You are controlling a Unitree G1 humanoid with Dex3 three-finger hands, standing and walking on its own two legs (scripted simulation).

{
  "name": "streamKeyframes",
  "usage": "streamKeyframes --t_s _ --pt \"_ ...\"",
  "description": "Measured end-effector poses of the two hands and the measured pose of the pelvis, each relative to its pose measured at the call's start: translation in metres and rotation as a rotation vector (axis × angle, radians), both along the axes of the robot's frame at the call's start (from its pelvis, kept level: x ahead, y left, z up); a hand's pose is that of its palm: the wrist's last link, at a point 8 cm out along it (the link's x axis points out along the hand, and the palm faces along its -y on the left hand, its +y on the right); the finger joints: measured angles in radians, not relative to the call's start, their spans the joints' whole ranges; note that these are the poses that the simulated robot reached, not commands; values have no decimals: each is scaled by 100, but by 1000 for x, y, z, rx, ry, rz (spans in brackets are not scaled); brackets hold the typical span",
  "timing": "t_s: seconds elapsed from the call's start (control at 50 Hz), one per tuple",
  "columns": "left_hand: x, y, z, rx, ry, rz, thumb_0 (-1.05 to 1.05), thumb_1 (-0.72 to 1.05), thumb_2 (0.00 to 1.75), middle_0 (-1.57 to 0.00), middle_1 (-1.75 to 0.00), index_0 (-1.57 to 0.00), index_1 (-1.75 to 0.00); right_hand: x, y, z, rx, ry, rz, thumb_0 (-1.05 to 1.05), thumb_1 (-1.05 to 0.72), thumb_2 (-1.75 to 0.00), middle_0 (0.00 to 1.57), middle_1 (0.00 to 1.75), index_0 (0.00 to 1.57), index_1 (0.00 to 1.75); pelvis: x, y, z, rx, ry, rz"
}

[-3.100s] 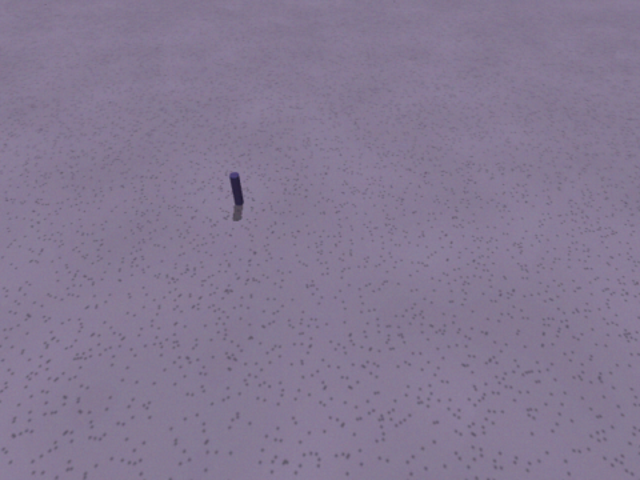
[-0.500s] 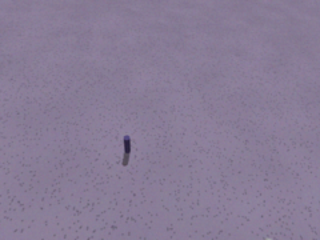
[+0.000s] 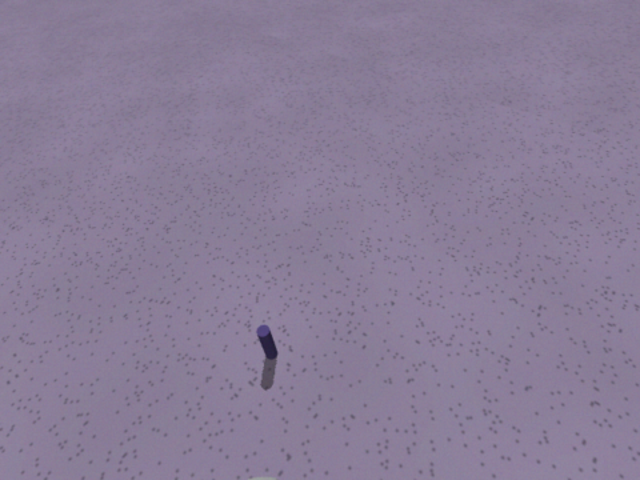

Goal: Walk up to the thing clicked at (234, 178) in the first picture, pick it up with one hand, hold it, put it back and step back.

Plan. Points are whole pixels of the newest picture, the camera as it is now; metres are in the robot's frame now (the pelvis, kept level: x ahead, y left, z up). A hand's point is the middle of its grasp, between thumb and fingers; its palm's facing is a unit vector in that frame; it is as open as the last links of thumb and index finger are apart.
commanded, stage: walk up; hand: left
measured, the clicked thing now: (267, 342) +0.65 +0.23 -0.69
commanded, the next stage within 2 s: none
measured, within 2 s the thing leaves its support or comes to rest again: neither
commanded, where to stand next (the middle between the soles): +0.31 +0.02 m, yaw +1 degrees
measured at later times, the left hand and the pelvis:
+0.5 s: hand (121, 476) +0.18 +0.31 -0.16, palm faces +0.00 -0.95 -0.32, open 7.4 cm; pelvis +0.15 +0.04 +0.00, yaw +3 degrees
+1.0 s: hand (147, 402) +0.28 +0.29 -0.14, palm faces +0.02 -0.90 -0.44, open 7.4 cm; pelvis +0.23 +0.01 -0.01, yaw +3 degrees
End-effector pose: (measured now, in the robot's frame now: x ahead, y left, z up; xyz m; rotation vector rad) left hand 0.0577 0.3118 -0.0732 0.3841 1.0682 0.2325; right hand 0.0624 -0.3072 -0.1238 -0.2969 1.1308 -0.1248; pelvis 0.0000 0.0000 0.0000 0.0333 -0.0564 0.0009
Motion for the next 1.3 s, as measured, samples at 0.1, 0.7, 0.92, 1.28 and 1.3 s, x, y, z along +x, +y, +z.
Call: streamKeyframes --t_s 0.1,0.7,0.92,1.28,1.3 --pt "5 3 -4 -6 43 20 0 90 89 -21 -30 -21 -30 37 -2 9 -14 -10 20 1 -91 -90 20 30 20 30 26 -1 2 -26 1 14" --pt "185 25 -32 4 84 12 0 90 89 -21 -30 -21 -30 188 3 3 -68 13 -6 1 -90 -90 21 30 20 30 199 11 -16 -6 1 32" --pt "208 4 -15 25 44 27 0 90 89 -21 -30 -21 -30 233 8 -16 -8 52 29 1 -91 -90 20 30 20 30 221 3 -10 -15 -1 37" --pt "216 27 -62 -85 141 89 0 90 89 -21 -30 -21 -30 255 34 9 -92 53 5 1 -91 -90 20 30 20 30 242 31 -13 -53 -2 47" --pt "215 26 -62 -88 149 93 0 90 89 -21 -30 -21 -30 260 36 9 -86 48 9 1 -91 -90 20 30 20 30 244 31 -12 -54 -1 48"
